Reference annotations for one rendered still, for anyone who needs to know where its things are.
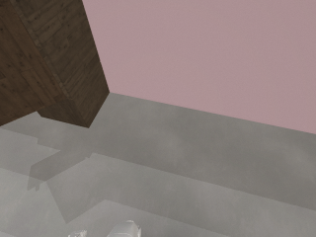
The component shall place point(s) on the cupboard door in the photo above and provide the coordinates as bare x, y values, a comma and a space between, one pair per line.
26, 83

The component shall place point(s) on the robot left thigh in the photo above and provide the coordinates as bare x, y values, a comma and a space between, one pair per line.
126, 229

